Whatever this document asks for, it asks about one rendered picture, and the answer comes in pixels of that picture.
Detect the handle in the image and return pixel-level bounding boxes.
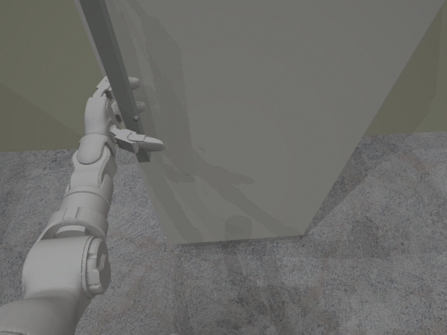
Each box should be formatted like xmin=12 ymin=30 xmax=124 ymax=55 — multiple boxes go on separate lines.
xmin=79 ymin=0 xmax=151 ymax=163

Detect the robot left hand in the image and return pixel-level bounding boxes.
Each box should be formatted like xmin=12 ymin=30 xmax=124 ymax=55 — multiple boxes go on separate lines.
xmin=84 ymin=76 xmax=165 ymax=154

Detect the robot left forearm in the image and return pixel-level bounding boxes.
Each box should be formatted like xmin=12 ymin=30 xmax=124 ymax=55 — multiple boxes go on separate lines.
xmin=22 ymin=134 xmax=117 ymax=294

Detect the robot left upper arm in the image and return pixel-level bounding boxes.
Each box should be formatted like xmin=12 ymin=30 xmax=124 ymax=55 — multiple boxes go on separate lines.
xmin=0 ymin=235 xmax=111 ymax=335

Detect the fridge door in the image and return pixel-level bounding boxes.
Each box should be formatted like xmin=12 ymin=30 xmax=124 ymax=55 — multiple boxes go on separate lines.
xmin=76 ymin=0 xmax=445 ymax=245

